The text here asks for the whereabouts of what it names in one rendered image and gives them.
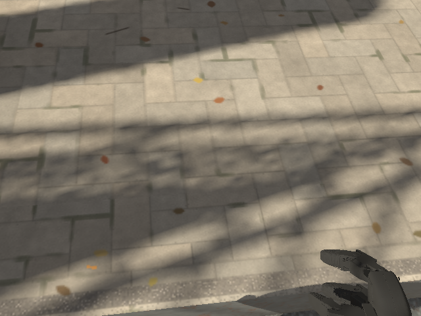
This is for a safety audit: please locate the right robot hand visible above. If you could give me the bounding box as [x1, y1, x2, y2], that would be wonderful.
[308, 250, 414, 316]

